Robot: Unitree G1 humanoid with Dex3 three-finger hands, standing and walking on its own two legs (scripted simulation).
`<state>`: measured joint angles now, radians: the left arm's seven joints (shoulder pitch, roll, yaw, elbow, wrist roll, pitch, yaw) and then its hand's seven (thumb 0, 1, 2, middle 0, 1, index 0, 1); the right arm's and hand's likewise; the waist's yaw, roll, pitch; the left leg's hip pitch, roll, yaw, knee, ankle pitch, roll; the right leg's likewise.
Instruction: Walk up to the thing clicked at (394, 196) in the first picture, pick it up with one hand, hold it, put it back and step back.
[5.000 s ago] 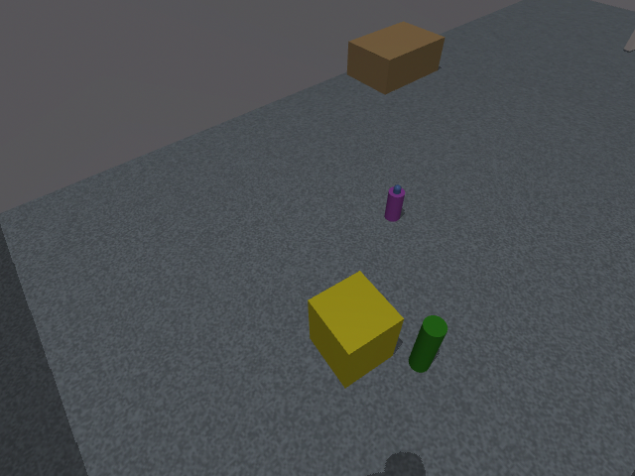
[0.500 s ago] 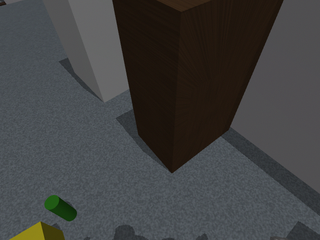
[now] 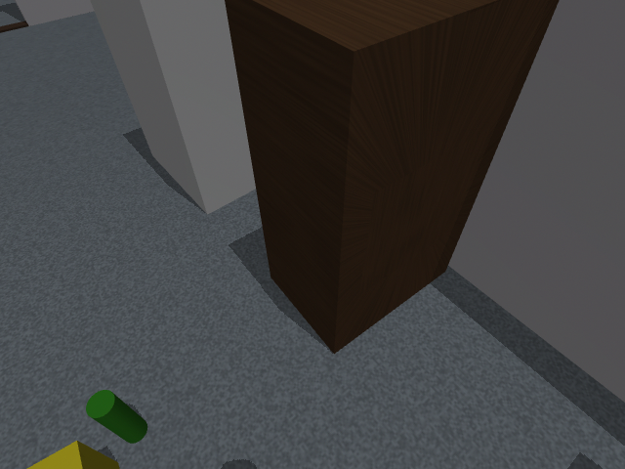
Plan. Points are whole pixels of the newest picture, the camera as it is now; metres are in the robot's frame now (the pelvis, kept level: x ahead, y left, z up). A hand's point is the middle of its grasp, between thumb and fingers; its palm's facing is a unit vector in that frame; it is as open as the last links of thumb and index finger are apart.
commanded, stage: stand
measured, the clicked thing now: out of the picture +0.46 +1.24 -0.69
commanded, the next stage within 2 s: none
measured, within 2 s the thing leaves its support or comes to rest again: neither
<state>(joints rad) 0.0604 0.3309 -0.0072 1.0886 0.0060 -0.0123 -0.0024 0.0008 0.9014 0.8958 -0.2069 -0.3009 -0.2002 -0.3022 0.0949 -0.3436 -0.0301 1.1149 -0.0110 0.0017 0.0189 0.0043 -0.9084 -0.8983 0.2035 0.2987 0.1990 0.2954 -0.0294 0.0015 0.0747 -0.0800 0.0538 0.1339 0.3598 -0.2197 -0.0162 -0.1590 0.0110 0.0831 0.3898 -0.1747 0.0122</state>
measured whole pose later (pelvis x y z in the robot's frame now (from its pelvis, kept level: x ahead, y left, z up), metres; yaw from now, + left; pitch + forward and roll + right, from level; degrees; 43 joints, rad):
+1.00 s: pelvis +0.00 +0.00 +0.00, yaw +2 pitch -2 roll +0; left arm 0.10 0.34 -0.01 1.12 0.01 -0.01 -0.01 0.00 0.90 0.90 -0.21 -0.30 -0.20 -0.30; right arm 0.12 -0.35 -0.02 1.13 -0.01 -0.01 0.02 0.00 -0.91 -0.90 0.20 0.30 0.20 0.30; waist -0.01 0.00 0.06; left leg -0.10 0.04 0.09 0.33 -0.19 -0.01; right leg -0.15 0.00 0.04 0.34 -0.15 0.01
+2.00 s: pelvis +0.01 +0.00 +0.00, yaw +3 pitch -2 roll +0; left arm 0.11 0.34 -0.01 1.12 0.01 -0.01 -0.01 0.00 0.90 0.90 -0.21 -0.30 -0.20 -0.30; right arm 0.12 -0.34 -0.01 1.13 -0.01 -0.01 0.02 0.00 -0.91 -0.90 0.20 0.30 0.20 0.30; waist -0.01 0.00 0.05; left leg -0.08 0.04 0.08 0.32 -0.19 -0.01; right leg -0.13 -0.01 0.03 0.33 -0.16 0.01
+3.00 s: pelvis -0.02 -0.03 -0.01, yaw +35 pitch +0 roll -1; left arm 0.13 0.42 0.07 0.81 0.03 0.09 -0.07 0.00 0.90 0.90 -0.20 -0.30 -0.20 -0.30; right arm 0.25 -0.36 -0.05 0.79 -0.02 0.03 0.02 0.01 -0.90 -0.90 0.21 0.30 0.20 0.30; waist 0.00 -0.06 0.12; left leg -0.35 -0.07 -0.15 0.46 -0.10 0.02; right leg -0.39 0.01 0.06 0.92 -0.42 0.02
